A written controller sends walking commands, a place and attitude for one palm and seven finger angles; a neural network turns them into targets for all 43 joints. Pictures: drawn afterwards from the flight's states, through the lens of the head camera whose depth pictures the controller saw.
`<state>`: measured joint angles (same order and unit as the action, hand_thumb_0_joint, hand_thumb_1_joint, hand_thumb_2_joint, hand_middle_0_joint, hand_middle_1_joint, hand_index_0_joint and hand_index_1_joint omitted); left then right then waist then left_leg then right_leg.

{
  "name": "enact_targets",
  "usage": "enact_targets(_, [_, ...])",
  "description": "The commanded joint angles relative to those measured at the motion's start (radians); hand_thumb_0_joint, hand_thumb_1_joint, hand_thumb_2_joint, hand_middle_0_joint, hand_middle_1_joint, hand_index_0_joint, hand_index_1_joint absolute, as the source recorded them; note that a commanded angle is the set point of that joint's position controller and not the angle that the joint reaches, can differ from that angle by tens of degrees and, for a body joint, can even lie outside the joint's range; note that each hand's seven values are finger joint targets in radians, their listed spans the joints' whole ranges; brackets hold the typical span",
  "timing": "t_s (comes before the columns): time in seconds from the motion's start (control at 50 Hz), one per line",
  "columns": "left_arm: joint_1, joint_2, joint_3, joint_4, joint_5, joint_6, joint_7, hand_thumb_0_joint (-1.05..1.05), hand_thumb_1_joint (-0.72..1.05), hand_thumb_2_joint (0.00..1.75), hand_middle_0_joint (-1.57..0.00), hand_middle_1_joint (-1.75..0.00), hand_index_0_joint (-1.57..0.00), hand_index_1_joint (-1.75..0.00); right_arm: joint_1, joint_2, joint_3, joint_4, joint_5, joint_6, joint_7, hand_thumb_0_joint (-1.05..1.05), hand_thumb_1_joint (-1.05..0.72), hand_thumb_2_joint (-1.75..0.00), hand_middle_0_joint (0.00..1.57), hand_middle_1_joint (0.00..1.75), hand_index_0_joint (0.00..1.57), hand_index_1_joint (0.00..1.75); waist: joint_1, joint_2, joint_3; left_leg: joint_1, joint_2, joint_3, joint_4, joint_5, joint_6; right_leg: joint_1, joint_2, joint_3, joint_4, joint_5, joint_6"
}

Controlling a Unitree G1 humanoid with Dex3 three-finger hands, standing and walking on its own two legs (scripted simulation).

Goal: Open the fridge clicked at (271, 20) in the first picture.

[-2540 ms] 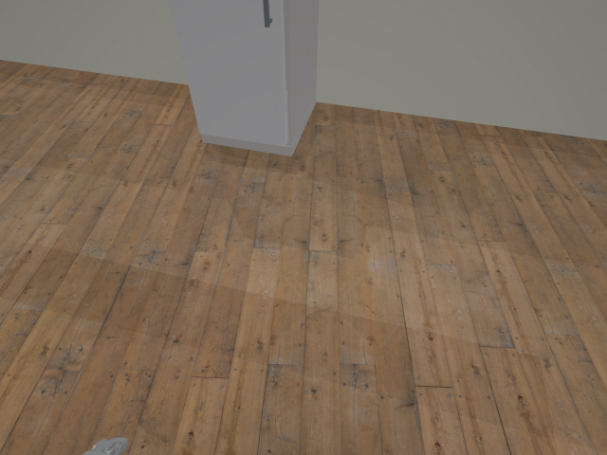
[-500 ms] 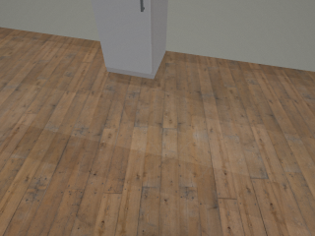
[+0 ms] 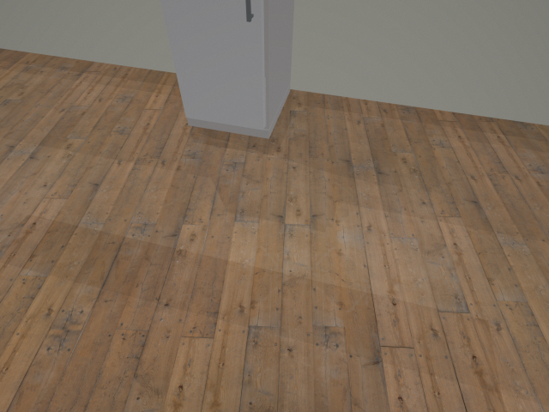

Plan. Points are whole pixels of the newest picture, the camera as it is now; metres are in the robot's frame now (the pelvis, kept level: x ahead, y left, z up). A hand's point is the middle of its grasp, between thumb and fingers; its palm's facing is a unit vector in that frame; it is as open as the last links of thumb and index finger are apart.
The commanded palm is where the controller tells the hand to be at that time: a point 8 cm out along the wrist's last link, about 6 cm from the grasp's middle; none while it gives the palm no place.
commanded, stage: walk to a spot facing it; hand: right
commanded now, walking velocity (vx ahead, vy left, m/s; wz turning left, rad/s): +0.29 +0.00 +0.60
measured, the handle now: out of the picture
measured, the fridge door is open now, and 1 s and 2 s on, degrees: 0 0 0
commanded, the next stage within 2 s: none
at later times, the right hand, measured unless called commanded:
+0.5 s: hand out of the picture +0.06 -0.14 -0.17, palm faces -0.14 +0.98 -0.17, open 7.4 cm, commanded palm none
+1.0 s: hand (356, 270) +0.45 -0.16 -0.18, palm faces -0.40 +0.89 -0.20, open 7.4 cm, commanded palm none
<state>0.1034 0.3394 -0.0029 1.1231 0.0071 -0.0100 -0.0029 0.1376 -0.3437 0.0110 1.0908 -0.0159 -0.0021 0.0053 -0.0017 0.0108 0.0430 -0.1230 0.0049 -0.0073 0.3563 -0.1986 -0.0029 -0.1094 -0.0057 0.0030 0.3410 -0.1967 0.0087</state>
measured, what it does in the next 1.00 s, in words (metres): walks ahead, turning left: right foot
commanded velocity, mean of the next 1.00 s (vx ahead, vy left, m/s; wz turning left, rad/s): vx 0.34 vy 0.00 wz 0.47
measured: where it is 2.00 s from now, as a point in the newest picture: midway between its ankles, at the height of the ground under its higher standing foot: (222, 287)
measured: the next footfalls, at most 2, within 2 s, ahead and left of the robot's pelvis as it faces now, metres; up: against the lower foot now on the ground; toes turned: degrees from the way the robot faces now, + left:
right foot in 0.74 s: +0.34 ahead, -0.07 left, +0.00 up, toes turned +12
left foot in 1.30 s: +0.47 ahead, +0.24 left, +0.00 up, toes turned +41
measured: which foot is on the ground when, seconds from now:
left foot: down 0.00-0.76, up 0.78-1.00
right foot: down 0.00-0.32, up 0.34-0.72, down 0.74-1.00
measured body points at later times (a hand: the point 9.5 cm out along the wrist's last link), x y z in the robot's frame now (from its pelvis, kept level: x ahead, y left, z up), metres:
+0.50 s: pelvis +0.08 +0.03 -0.01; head +0.10 +0.04 +0.44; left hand +0.07 +0.29 -0.16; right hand +0.07 -0.19 -0.16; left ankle +0.02 +0.12 -0.75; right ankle +0.11 -0.10 -0.68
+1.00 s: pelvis +0.29 +0.00 +0.00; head +0.32 -0.02 +0.44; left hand +0.20 +0.23 -0.14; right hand +0.47 -0.20 -0.16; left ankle +0.24 +0.14 -0.65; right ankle +0.30 -0.08 -0.75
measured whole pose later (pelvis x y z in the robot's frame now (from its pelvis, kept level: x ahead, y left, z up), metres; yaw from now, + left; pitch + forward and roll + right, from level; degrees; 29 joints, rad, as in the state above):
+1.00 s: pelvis +0.29 +0.00 +0.00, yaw +27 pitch +0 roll +1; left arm 0.30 0.16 0.05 1.03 0.02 -0.08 0.02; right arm 0.21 -0.26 -0.10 0.97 -0.04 0.01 0.03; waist 0.00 0.06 0.02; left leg -0.61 0.08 0.02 1.20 -0.20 -0.01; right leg -0.14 -0.04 -0.25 0.41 -0.28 -0.05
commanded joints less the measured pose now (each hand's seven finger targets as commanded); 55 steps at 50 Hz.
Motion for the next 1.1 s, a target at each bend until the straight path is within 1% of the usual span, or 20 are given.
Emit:
enact_targets(0.0, [-0.020,0.153,0.023,-0.052,0.003,-0.018,0.015,0.00,0.90,0.90,-0.20,-0.30,-0.20,-0.30,-0.016,-0.150,-0.033,-0.046,0.006,-0.019,-0.017,0.00,-0.90,-0.90,0.20,0.30,0.20,0.30,-0.001,-0.007,-0.075,-0.013,0.111,-0.100,-0.064,0.099,0.021,0.023,-0.118,0.072,-0.044,0.107,-0.021])
enact_targets(0.1, [0.075,0.117,0.037,-0.066,0.015,0.007,0.013,0.00,0.90,0.90,-0.20,-0.30,-0.20,-0.30,0.053,-0.085,-0.041,-0.076,-0.006,0.022,0.004,0.00,-0.90,-0.90,0.20,0.30,0.20,0.30,0.008,-0.051,0.040,-0.206,0.033,-0.116,0.036,-0.276,0.030,-0.044,-0.153,0.076,-0.050,-0.334,-0.038])
enact_targets(0.18, [0.135,0.169,0.079,-0.105,0.012,-0.010,0.019,0.00,0.90,0.90,-0.20,-0.30,-0.20,-0.30,0.061,-0.021,-0.061,-0.144,-0.010,0.013,0.026,0.00,-0.90,-0.90,0.20,0.30,0.20,0.30,0.024,-0.183,0.063,-0.359,-0.005,0.023,0.409,-0.269,0.011,-0.014,-0.352,0.229,-0.139,-0.376,-0.170])
enact_targets(0.22, [0.130,0.141,0.080,-0.116,0.016,-0.021,0.020,0.00,0.90,0.90,-0.20,-0.30,-0.20,-0.30,0.069,0.004,-0.069,-0.165,-0.010,0.001,0.034,0.00,-0.90,-0.90,0.20,0.30,0.20,0.30,0.011,-0.152,0.052,-0.325,0.038,0.033,0.376,-0.298,0.010,-0.018,-0.352,0.147,-0.073,-0.190,-0.166])
enact_targets(0.26, [0.085,0.116,0.077,-0.129,0.016,-0.020,0.020,0.00,0.90,0.90,-0.20,-0.30,-0.20,-0.30,0.221,0.022,-0.077,-0.123,-0.013,-0.008,0.037,0.00,-0.90,-0.90,0.20,0.30,0.20,0.30,-0.064,-0.098,0.013,-0.066,0.012,0.086,0.201,-0.163,0.017,-0.163,-0.274,-0.003,0.141,-0.162,-0.095])
enact_targets(0.28, [0.072,0.060,0.067,-0.149,0.010,-0.018,0.015,0.00,0.90,0.90,-0.20,-0.30,-0.20,-0.30,0.342,-0.039,-0.093,-0.088,-0.018,-0.022,0.027,0.00,-0.90,-0.90,0.20,0.30,0.20,0.30,-0.112,0.112,0.000,0.116,0.101,-0.089,0.024,-0.200,0.054,-0.353,-0.164,-0.121,0.435,-0.242,-0.024])
enact_targets(0.3, [0.008,-0.014,0.047,-0.214,0.006,-0.025,0.004,0.00,0.90,0.90,-0.20,-0.30,-0.20,-0.30,0.457,-0.149,-0.115,-0.062,-0.014,-0.036,0.007,0.00,-0.90,-0.90,0.20,0.30,0.20,0.30,-0.148,0.417,0.012,0.202,0.363,-0.588,-0.170,-0.184,0.169,-0.647,-0.029,-0.172,0.758,-0.439,0.029])
enact_targets(0.32, [-0.046,0.037,0.057,-0.240,0.011,-0.032,0.005,0.00,0.90,0.90,-0.20,-0.30,-0.20,-0.30,0.474,-0.124,-0.107,-0.072,0.003,-0.038,-0.010,0.00,-0.90,-0.90,0.20,0.30,0.20,0.30,-0.147,0.232,0.017,0.138,0.381,-0.644,-0.196,-0.229,0.231,-0.650,-0.083,-0.020,0.803,-0.360,0.010])
enact_targets(0.38, [-0.032,0.000,0.065,-0.213,0.018,-0.036,-0.005,0.00,0.90,0.90,-0.20,-0.30,-0.20,-0.30,0.329,-0.031,-0.086,-0.103,-0.008,-0.050,-0.014,0.00,-0.90,-0.90,0.20,0.30,0.20,0.30,-0.056,0.057,0.077,0.008,0.304,-0.475,-0.171,-0.172,0.230,-0.606,-0.136,-0.007,0.803,-0.172,0.026])
enact_targets(0.46, [0.026,-0.060,0.070,-0.195,0.015,-0.022,-0.014,0.00,0.90,0.90,-0.20,-0.30,-0.20,-0.30,0.328,-0.007,-0.088,-0.093,-0.009,-0.067,-0.013,0.00,-0.90,-0.90,0.20,0.30,0.20,0.30,-0.021,0.064,0.017,0.002,0.213,-0.285,-0.143,0.074,0.193,-0.530,-0.117,-0.054,0.695,-0.060,0.050])
enact_targets(0.62, [-0.088,-0.093,0.068,-0.265,0.007,-0.042,-0.021,0.00,0.90,0.90,-0.20,-0.30,-0.20,-0.30,0.337,0.002,-0.097,-0.072,-0.016,-0.061,-0.021,0.00,-0.90,-0.90,0.20,0.30,0.20,0.30,-0.049,0.145,0.031,0.004,0.187,-0.255,-0.086,0.187,0.162,-0.413,-0.075,-0.082,0.388,-0.032,0.035])
enact_targets(0.68, [0.059,-0.059,0.077,-0.221,0.008,-0.058,-0.006,0.00,0.90,0.90,-0.20,-0.30,-0.20,-0.30,0.275,-0.009,-0.109,-0.087,-0.010,-0.056,-0.020,0.00,-0.90,-0.90,0.20,0.30,0.20,0.30,0.025,0.104,-0.012,-0.092,0.135,-0.214,0.065,0.253,0.126,-0.108,-0.030,-0.111,0.195,0.010,0.019])
enact_targets(0.7, [0.203,-0.010,0.088,-0.178,0.011,-0.064,0.011,0.00,0.90,0.90,-0.20,-0.30,-0.20,-0.30,0.270,0.014,-0.108,-0.093,-0.005,-0.056,-0.017,0.00,-0.90,-0.90,0.20,0.30,0.20,0.30,0.081,0.027,-0.088,-0.186,0.084,-0.186,0.251,0.269,0.101,0.127,-0.070,-0.070,0.142,0.012,0.003])
enact_targets(0.72, [0.355,0.112,0.116,-0.144,0.028,-0.070,0.022,0.00,0.90,0.90,-0.20,-0.30,-0.20,-0.30,0.308,0.069,-0.106,-0.109,0.007,-0.050,-0.005,0.00,-0.90,-0.90,0.20,0.30,0.20,0.30,0.123,-0.242,-0.228,-0.367,-0.033,-0.067,0.560,-0.056,0.056,0.354,-0.338,0.247,0.095,-0.055,-0.069])
enact_targets(0.74, [0.423,0.157,0.118,-0.137,0.023,-0.058,0.021,0.00,0.90,0.90,-0.20,-0.30,-0.20,-0.30,0.281,0.089,-0.096,-0.143,0.005,-0.057,0.003,0.00,-0.90,-0.90,0.20,0.30,0.20,0.30,0.125,-0.321,-0.223,-0.495,-0.067,-0.011,0.816,-0.383,0.034,0.337,-0.507,0.476,-0.042,-0.114,-0.154])
enact_targets(0.76, [0.351,0.107,0.107,-0.140,0.020,-0.058,0.024,0.00,0.90,0.90,-0.20,-0.30,-0.20,-0.30,0.232,0.073,-0.097,-0.141,-0.004,-0.052,-0.002,0.00,-0.90,-0.90,0.20,0.30,0.20,0.30,0.111,-0.264,-0.181,-0.539,-0.018,-0.056,0.944,-0.344,0.037,0.226,-0.520,0.486,-0.116,-0.274,-0.155])
enact_targets(0.8, [0.219,-0.017,0.075,-0.169,0.020,-0.065,0.022,0.00,0.90,0.90,-0.20,-0.30,-0.20,-0.30,0.142,0.081,-0.103,-0.147,-0.017,-0.041,0.020,0.00,-0.90,-0.90,0.20,0.30,0.20,0.30,0.051,-0.139,0.036,-0.556,0.074,-0.037,0.968,-0.171,0.030,-0.035,-0.422,0.310,-0.160,-0.286,-0.128])
enact_targets(0.84, [0.178,-0.068,0.062,-0.158,0.018,-0.080,0.027,0.00,0.90,0.90,-0.20,-0.30,-0.20,-0.30,0.197,0.113,-0.102,-0.124,-0.022,-0.017,0.030,0.00,-0.90,-0.90,0.20,0.30,0.20,0.30,-0.012,-0.133,0.038,-0.480,0.091,-0.020,0.919,-0.091,0.016,-0.111,-0.349,0.112,-0.151,-0.132,-0.084])
enact_targets(0.96, [0.273,-0.079,0.063,-0.114,0.012,-0.096,0.032,0.00,0.90,0.90,-0.20,-0.30,-0.20,-0.30,0.108,0.124,-0.100,-0.159,-0.028,0.012,0.036,0.00,-0.90,-0.90,0.20,0.30,0.20,0.30,-0.009,-0.088,0.032,-0.601,0.111,-0.001,0.823,0.058,-0.018,0.002,-0.306,-0.062,-0.161,0.132,-0.097])
enact_targets(1.08, [0.404,-0.071,0.055,-0.048,0.019,-0.091,0.032,0.00,0.90,0.90,-0.20,-0.30,-0.20,-0.30,-0.109,0.139,-0.074,-0.208,-0.024,0.006,0.042,0.00,-0.90,-0.90,0.20,0.30,0.20,0.30,0.051,-0.095,0.089,-0.591,0.099,0.096,0.512,0.081,-0.007,0.117,-0.301,-0.152,-0.145,0.351,-0.101])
